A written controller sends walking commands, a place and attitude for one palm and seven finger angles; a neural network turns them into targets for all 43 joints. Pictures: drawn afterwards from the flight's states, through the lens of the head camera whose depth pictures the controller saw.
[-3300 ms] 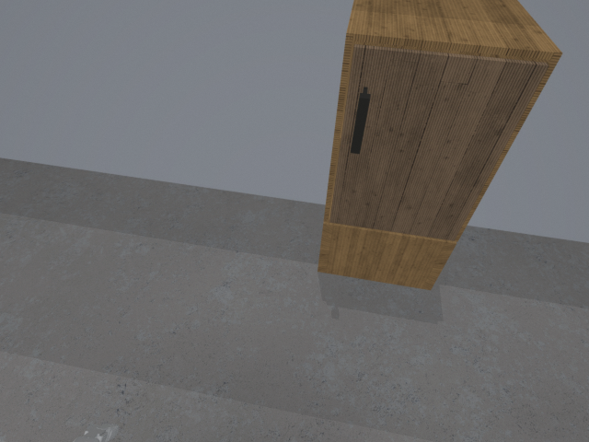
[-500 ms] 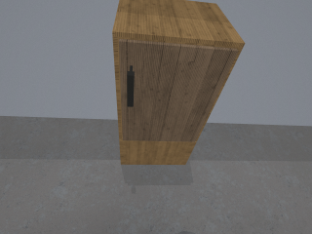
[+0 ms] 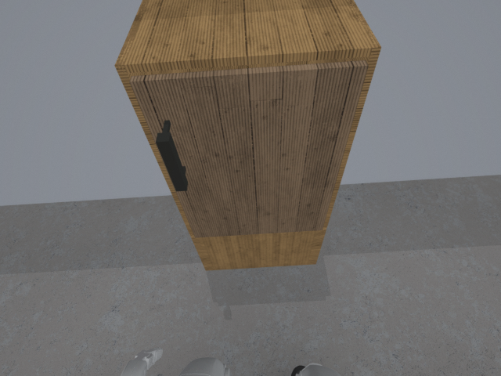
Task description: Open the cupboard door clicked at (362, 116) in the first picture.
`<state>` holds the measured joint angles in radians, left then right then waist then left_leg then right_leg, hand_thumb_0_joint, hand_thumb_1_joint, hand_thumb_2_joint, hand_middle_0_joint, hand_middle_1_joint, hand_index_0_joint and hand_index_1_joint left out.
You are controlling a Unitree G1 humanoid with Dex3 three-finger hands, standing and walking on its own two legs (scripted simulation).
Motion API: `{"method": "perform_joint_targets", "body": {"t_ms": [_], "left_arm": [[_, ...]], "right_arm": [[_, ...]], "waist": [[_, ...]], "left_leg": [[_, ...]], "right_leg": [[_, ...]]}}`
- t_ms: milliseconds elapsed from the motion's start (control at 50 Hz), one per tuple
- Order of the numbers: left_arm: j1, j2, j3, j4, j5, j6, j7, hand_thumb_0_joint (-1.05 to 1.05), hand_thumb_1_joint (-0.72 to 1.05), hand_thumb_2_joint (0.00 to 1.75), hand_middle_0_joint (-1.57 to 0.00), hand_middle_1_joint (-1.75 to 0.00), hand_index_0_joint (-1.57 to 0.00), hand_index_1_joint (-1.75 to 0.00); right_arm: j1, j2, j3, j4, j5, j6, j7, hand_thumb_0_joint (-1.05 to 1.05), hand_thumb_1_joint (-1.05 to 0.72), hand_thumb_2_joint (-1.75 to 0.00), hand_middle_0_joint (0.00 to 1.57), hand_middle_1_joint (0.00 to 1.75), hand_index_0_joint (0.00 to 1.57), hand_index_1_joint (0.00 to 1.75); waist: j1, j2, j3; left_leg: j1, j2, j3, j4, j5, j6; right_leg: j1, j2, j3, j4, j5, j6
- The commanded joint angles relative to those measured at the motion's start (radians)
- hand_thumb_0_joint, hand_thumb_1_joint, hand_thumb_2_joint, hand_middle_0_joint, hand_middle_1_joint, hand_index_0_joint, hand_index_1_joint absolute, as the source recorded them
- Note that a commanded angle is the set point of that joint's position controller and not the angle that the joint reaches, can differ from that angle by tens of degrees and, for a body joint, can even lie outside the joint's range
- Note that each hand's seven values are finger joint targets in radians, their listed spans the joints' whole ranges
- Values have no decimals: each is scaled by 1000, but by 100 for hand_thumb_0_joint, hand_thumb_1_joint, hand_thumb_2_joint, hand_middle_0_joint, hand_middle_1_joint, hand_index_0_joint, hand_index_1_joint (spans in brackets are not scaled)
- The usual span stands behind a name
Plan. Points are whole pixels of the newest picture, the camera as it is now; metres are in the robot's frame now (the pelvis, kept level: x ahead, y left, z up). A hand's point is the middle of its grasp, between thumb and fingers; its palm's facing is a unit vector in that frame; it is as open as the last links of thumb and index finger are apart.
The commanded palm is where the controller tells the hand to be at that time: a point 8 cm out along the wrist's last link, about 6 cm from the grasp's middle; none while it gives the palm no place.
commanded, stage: come to a stop and stand still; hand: left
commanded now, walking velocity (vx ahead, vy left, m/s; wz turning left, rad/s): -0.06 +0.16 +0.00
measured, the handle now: (174, 156) +0.53 +0.18 +0.00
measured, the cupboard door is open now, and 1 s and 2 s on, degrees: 0 0 0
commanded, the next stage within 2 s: look again from close up in 1.80 s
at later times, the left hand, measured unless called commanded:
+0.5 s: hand out of the picture -0.09 +0.27 -0.17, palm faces +0.07 -0.99 -0.14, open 7.4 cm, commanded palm none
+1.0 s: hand out of the picture +0.02 +0.20 -0.16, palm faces -0.02 -0.98 -0.21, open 7.3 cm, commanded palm none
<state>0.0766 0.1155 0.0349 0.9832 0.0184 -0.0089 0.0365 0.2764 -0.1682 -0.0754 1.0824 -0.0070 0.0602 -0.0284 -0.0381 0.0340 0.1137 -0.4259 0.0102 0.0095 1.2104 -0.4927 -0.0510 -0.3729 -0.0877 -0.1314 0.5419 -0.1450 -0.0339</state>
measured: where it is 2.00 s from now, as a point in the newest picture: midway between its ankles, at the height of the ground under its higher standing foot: outside the picture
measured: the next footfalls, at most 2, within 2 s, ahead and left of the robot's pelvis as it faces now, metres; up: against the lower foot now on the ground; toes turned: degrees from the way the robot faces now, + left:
left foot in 0.28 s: -0.04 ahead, +0.16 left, +0.00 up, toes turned +3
right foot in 0.96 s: -0.02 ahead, -0.10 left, +0.00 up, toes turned -4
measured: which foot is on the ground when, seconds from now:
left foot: up 0.00-0.26, down 0.28-1.00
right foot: down 0.00-0.28, up 0.30-0.94, down 0.96-1.00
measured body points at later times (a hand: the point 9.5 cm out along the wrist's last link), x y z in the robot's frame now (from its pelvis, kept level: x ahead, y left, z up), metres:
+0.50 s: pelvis -0.07 +0.08 +0.02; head -0.07 +0.14 +0.47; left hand -0.09 +0.33 -0.16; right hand -0.10 -0.15 -0.11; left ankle -0.08 +0.15 -0.73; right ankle -0.07 -0.08 -0.64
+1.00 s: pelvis -0.05 +0.02 +0.01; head -0.04 +0.02 +0.46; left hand +0.02 +0.25 -0.15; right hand -0.15 -0.16 -0.16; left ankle -0.08 +0.15 -0.73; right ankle -0.06 -0.09 -0.73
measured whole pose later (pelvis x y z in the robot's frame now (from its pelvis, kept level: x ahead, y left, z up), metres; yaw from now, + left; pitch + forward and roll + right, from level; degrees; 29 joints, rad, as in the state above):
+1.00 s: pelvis -0.05 +0.02 +0.01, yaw -1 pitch +0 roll +0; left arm 0.17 0.16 0.03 1.09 0.01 0.00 0.03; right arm 0.42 -0.08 -0.02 1.19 -0.01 0.00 -0.05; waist -0.06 0.01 0.01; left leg -0.17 0.05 0.06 0.49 -0.31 -0.02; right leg -0.21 -0.02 -0.05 0.47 -0.27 0.00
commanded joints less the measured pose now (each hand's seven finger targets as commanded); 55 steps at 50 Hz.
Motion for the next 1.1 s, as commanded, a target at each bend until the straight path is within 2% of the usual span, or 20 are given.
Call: {"method": "perform_joint_targets", "body": {"t_ms": [0,120,200,220,240,260,280,300,340,400,500,620,800,880,920,940,960,980,1000,1080], "left_arm": [[102,225,62,-33,3,10,29,0,90,90,-20,-30,-20,-30],[55,264,71,-77,28,32,16,0,90,90,-20,-30,-20,-30],[44,281,68,-77,32,51,8,0,90,90,-20,-30,-20,-30],[49,260,61,-70,23,58,3,0,90,90,-20,-30,-20,-30],[80,199,45,-69,9,63,-2,0,90,90,-20,-30,-20,-30],[92,114,31,-78,-8,68,-3,0,90,90,-20,-30,-20,-30],[90,138,39,-90,0,72,-7,0,90,90,-20,-30,-20,-30],[131,159,53,-69,6,73,-20,0,90,90,-20,-30,-20,-30],[228,165,60,-10,19,65,-35,0,90,90,-20,-30,-20,-30],[290,153,50,41,14,45,-41,0,90,90,-20,-30,-20,-30],[271,158,50,43,16,47,-37,0,90,90,-20,-30,-20,-30],[261,118,37,65,11,66,-37,0,90,90,-20,-30,-20,-30],[161,47,6,65,-5,48,-26,0,90,90,-20,-30,-20,-30],[223,52,6,102,-10,26,-13,0,90,90,-20,-30,-20,-30],[255,107,7,121,-9,2,-1,0,90,90,-20,-30,-20,-30],[244,140,7,129,-9,-8,2,0,90,90,-20,-30,-20,-30],[223,157,7,120,-8,-7,0,0,90,90,-20,-30,-20,-30],[211,142,4,116,-7,-7,1,0,90,90,-20,-30,-20,-30],[212,143,7,121,-8,-15,2,0,90,90,-20,-30,-20,-30],[214,102,-3,119,-14,-19,5,0,90,90,-20,-30,-20,-30]], "right_arm": [[87,-60,-21,-49,-21,30,18,0,-90,-90,20,30,20,30],[64,-77,-16,-91,-23,16,37,0,-90,-90,20,30,20,30],[220,-60,3,-60,-8,-14,37,0,-90,-90,20,30,20,30],[273,-71,5,-40,-11,-20,32,0,-90,-90,20,30,20,30],[275,-121,1,-44,-20,-31,26,0,-90,-90,20,30,20,30],[171,-209,-14,-90,-30,-41,16,0,-90,-90,20,30,20,30],[44,-216,-4,-146,-28,-38,1,0,-90,-90,20,30,20,30],[-46,-209,10,-163,-35,-46,-4,0,-90,-90,20,30,20,30],[-75,-171,20,-153,-25,-65,-12,0,-90,-90,20,30,20,30],[41,-137,25,-101,-12,-90,-21,0,-90,-90,20,30,20,30],[228,-105,22,-15,-13,-97,-47,0,-90,-90,20,30,20,30],[291,-82,29,51,-19,-96,-67,0,-90,-90,20,30,20,30],[235,-54,32,84,-24,-83,-41,0,-90,-90,20,30,20,30],[193,-44,29,89,-16,-78,-30,0,-90,-90,20,30,20,30],[215,24,42,88,-4,-80,-22,0,-90,-90,20,30,20,30],[215,57,54,82,-1,-77,-17,0,-90,-90,20,30,20,30],[222,57,53,79,-7,-74,-11,0,-90,-90,20,30,20,30],[210,57,52,76,-10,-66,-10,0,-90,-90,20,30,20,30],[217,48,52,84,-14,-65,-11,0,-90,-90,20,30,20,30],[190,15,49,88,-9,-73,-15,0,-90,-90,20,30,20,30]], "waist": [[38,-180,-177],[28,-279,-142],[-27,-280,-154],[-51,-200,-134],[-47,55,-89],[-30,384,41],[17,280,160],[65,217,102],[94,98,60],[61,80,-18],[1,79,-62],[-11,102,-48],[-7,135,-14],[42,125,-39],[41,-34,-69],[28,-135,-45],[18,-140,-36],[13,-144,-21],[14,-242,-45],[19,-123,-54]], "left_leg": [[-44,17,-51,65,106,-15],[85,15,27,-214,65,7],[341,-27,107,-595,42,53],[415,-33,108,-749,89,57],[348,63,-79,-926,-85,78],[81,306,-440,-1160,-397,111],[-151,378,-463,-1234,-401,141],[-170,339,-430,-1238,-365,139],[-35,243,-261,-1144,-164,90],[199,179,-152,-1076,47,55],[423,262,-229,-1040,243,52],[459,298,-220,-1007,504,114],[256,246,-164,-985,426,197],[177,197,-110,-889,409,147],[71,123,-35,-796,263,70],[52,72,11,-780,143,44],[97,57,23,-778,139,45],[142,54,30,-780,190,44],[162,57,36,-773,234,42],[226,87,16,-828,407,39]], "right_leg": [[106,-281,206,-222,330,-111],[-25,-247,238,-354,-316,-74],[-124,-167,212,-367,-451,-6],[-180,-123,173,-281,-504,30],[-245,-24,108,-46,-510,64],[-299,104,57,263,-385,90],[-244,47,216,343,-273,59],[-190,65,244,434,-184,60],[-218,100,219,577,-99,66],[-269,114,189,589,-27,77],[-310,92,209,501,-74,78],[-246,68,189,417,-161,79],[-2,49,95,141,-235,64],[186,54,68,-117,-38,59],[341,-69,210,-214,58,27],[301,-151,281,-232,74,-14],[231,-170,271,-242,29,-37],[183,-138,259,-243,29,-42],[203,-106,245,-238,98,-40],[235,-49,168,-171,321,-11]]}}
